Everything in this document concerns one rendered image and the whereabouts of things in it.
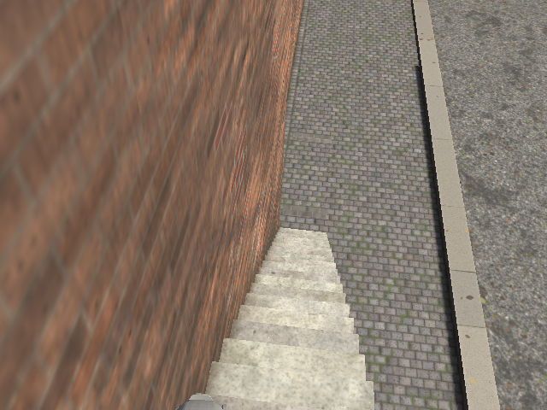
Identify stairs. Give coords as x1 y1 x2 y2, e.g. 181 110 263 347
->
196 227 374 410

